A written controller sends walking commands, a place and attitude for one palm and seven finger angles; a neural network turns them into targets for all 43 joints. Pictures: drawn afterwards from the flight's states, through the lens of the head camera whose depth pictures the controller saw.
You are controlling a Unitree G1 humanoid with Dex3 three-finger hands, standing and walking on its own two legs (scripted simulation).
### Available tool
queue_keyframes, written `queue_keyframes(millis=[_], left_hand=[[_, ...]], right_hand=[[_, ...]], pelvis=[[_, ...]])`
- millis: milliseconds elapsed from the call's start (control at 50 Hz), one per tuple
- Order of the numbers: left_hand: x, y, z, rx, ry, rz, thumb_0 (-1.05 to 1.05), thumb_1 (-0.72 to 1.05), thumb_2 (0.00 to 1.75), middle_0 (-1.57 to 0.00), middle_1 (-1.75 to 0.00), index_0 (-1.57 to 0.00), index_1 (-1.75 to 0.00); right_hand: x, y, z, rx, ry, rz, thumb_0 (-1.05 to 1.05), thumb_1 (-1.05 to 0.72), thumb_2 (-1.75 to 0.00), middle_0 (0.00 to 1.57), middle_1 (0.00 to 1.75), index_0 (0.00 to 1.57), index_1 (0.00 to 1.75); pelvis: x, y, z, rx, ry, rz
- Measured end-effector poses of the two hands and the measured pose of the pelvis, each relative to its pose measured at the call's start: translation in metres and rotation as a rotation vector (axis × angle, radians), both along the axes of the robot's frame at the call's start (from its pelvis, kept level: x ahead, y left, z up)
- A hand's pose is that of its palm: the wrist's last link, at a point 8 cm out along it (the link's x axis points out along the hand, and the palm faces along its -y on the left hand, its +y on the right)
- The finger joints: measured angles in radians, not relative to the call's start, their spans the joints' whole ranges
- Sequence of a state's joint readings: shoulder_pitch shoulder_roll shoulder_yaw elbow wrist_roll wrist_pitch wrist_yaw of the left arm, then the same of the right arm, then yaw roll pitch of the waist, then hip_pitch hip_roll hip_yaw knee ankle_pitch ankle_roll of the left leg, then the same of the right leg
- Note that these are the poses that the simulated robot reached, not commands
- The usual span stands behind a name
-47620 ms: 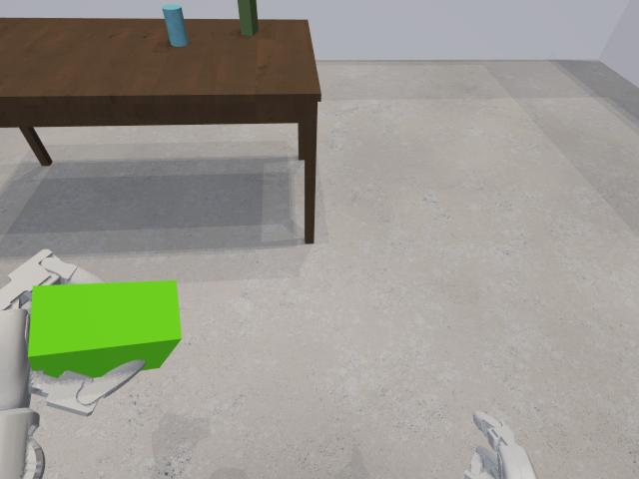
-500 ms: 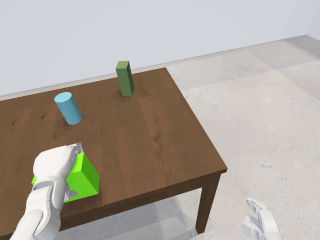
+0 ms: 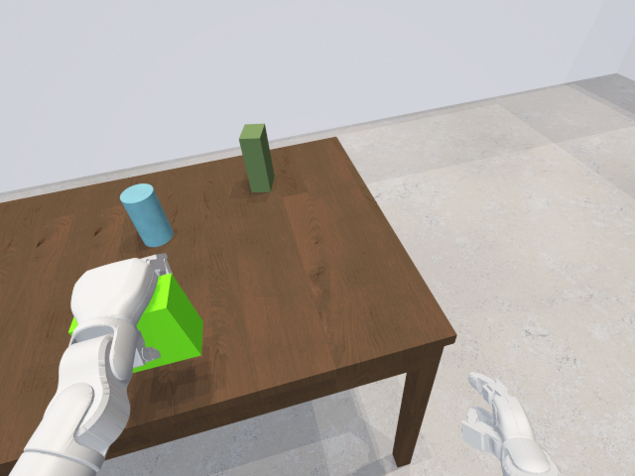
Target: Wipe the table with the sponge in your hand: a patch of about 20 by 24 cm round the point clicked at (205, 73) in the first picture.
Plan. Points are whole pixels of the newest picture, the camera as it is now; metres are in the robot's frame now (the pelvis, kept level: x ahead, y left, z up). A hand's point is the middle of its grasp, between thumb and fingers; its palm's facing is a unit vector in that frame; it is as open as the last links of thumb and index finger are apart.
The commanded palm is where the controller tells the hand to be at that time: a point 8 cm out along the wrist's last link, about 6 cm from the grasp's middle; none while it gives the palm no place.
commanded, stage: lift the sponge slowly off the table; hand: left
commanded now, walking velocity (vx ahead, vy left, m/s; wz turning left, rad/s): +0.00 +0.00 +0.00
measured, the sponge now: (149, 333) +0.25 +0.28 +0.05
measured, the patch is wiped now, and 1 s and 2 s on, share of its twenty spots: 1.00 1.00 1.00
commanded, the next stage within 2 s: bring the sponge back beside the body in 0.14 s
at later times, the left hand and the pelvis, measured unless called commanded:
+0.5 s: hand (123, 325) +0.24 +0.29 +0.10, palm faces +0.05 -0.10 -0.99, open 10.0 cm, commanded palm +0.21 +0.28 +0.17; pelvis +0.00 +0.00 +0.00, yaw +0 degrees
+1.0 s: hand (104, 348) +0.20 +0.29 +0.10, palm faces +0.06 -0.11 -0.99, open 10.0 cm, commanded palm +0.17 +0.28 +0.17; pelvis -0.01 +0.00 +0.00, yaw +0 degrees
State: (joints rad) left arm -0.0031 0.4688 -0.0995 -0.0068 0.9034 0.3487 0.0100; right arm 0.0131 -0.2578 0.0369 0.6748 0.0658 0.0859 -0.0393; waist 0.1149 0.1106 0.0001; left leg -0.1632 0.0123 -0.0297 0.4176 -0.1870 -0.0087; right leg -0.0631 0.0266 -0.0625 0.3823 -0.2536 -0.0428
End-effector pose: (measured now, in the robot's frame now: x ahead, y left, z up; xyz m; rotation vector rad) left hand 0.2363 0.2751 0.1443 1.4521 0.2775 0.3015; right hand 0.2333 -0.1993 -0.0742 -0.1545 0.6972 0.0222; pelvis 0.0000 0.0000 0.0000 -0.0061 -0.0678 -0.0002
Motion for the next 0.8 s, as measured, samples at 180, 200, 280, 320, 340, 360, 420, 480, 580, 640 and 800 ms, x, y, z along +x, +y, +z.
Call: queue_keyframes(millis=[180,200,280,320,340,360,420,480,580,640,800], left_hand=[[-0.003,0.005,0.005,-0.003,0.016,0.015,-0.01,-0.49,1.04,-0.74,-1.34,-0.75,-1.34],[-0.004,0.004,0.004,-0.005,0.022,0.01,-0.01,-0.49,1.04,-0.74,-1.34,-0.75,-1.34],[-0.006,0.0,0.0,-0.011,0.027,-0.017,-0.01,-0.49,1.04,-0.74,-1.34,-0.75,-1.34],[-0.009,-0.001,0.0,-0.01,0.02,-0.025,-0.01,-0.49,1.04,-0.74,-1.34,-0.75,-1.34],[-0.01,-0.001,0.001,-0.008,0.014,-0.026,-0.01,-0.49,1.04,-0.74,-1.34,-0.75,-1.34],[-0.011,0.0,0.002,-0.007,0.006,-0.026,-0.01,-0.49,1.04,-0.74,-1.34,-0.75,-1.34],[-0.016,0.002,0.005,-0.003,-0.011,-0.01,-0.01,-0.49,1.04,-0.74,-1.34,-0.75,-1.34],[-0.022,0.006,0.007,-0.003,-0.015,0.013,-0.01,-0.49,1.04,-0.74,-1.34,-0.75,-1.34],[-0.03,0.011,0.006,-0.011,0.004,0.03,-0.01,-0.49,1.04,-0.74,-1.34,-0.75,-1.34],[-0.034,0.01,0.006,-0.016,0.01,0.017,-0.01,-0.49,1.04,-0.74,-1.33,-0.75,-1.34],[-0.045,0.005,0.008,-0.012,-0.019,-0.014,-0.01,-0.49,1.04,-0.74,-1.33,-0.75,-1.34]], right_hand=[[-0.003,-0.008,-0.001,-0.014,0.004,-0.01,0.01,-0.91,-0.9,0.2,0.3,0.2,0.3],[-0.004,-0.008,-0.001,-0.016,0.005,-0.011,0.01,-0.91,-0.9,0.2,0.3,0.2,0.3],[-0.006,-0.01,-0.001,-0.022,0.005,-0.013,0.01,-0.91,-0.9,0.2,0.3,0.2,0.3],[-0.007,-0.01,-0.001,-0.023,0.006,-0.015,0.01,-0.91,-0.9,0.2,0.3,0.2,0.3],[-0.007,-0.01,-0.001,-0.022,0.005,-0.016,0.01,-0.91,-0.9,0.2,0.3,0.2,0.3],[-0.007,-0.01,-0.001,-0.021,0.004,-0.015,0.01,-0.91,-0.9,0.2,0.3,0.2,0.3],[-0.008,-0.01,-0.001,-0.017,0.004,-0.014,0.01,-0.91,-0.9,0.2,0.3,0.2,0.3],[-0.007,-0.008,-0.001,-0.014,0.0,-0.009,0.01,-0.91,-0.9,0.2,0.3,0.2,0.3],[-0.005,-0.005,0.002,-0.014,-0.015,-0.002,0.01,-0.91,-0.9,0.2,0.3,0.2,0.3],[-0.004,-0.004,0.004,-0.016,-0.028,0.002,0.01,-0.91,-0.9,0.2,0.3,0.2,0.3],[-0.004,0.002,0.007,-0.017,-0.043,0.015,0.01,-0.91,-0.9,0.2,0.3,0.2,0.3]], pelvis=[[0.0,0.0,0.0,-0.001,-0.001,0.004],[-0.001,0.0,0.0,0.0,-0.001,0.003],[-0.001,0.0,0.0,-0.001,-0.003,0.002],[-0.001,0.0,0.0,-0.001,-0.005,-0.002],[-0.001,0.0,0.0,-0.001,-0.006,-0.003],[-0.001,-0.001,0.0,-0.001,-0.007,-0.003],[-0.002,-0.001,0.0,-0.001,-0.01,-0.005],[-0.003,-0.001,0.0,-0.002,-0.011,-0.003],[-0.005,0.0,-0.001,-0.003,-0.015,0.0],[-0.007,0.0,-0.001,-0.004,-0.019,0.0],[-0.01,0.002,-0.001,-0.005,-0.028,-0.003]])
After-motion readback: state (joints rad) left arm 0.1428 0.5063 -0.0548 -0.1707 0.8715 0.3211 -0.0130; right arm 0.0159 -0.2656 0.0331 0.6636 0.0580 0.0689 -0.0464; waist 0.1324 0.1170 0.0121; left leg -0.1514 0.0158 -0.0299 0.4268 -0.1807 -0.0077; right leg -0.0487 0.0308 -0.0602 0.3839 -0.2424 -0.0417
